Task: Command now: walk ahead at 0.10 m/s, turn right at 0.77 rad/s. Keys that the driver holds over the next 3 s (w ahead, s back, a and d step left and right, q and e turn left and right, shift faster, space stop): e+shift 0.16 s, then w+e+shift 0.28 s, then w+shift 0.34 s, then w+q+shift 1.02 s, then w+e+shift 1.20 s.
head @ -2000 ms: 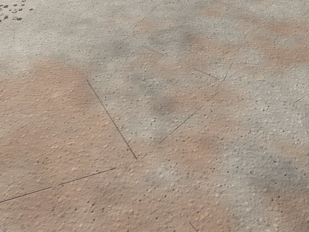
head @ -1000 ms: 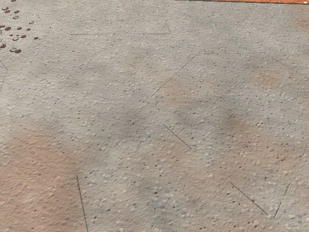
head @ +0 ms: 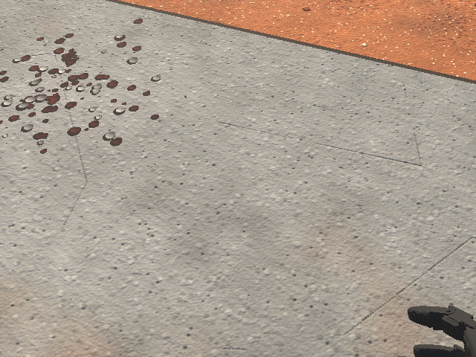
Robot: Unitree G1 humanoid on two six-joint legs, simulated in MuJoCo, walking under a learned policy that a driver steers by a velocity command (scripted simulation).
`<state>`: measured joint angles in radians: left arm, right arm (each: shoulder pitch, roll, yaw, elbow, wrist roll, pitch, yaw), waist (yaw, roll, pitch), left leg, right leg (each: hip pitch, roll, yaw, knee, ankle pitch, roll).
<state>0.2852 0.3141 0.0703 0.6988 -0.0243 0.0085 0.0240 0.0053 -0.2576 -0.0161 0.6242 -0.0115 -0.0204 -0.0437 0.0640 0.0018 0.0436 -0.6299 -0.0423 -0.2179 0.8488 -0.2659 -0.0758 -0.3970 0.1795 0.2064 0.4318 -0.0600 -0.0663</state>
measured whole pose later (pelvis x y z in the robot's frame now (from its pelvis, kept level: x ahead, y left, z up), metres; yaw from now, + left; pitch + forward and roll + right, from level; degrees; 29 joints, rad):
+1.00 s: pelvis +0.35 -0.26 -0.01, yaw -30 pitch +2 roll -1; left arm 0.51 0.28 0.02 0.83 0.02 -0.10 -0.01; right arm 0.14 -0.28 -0.02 0.71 -0.02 -0.03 0.08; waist 0.04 0.03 0.00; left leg -0.83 0.04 0.05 0.89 0.02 0.09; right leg 0.19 0.09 -0.12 0.14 -0.35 -0.06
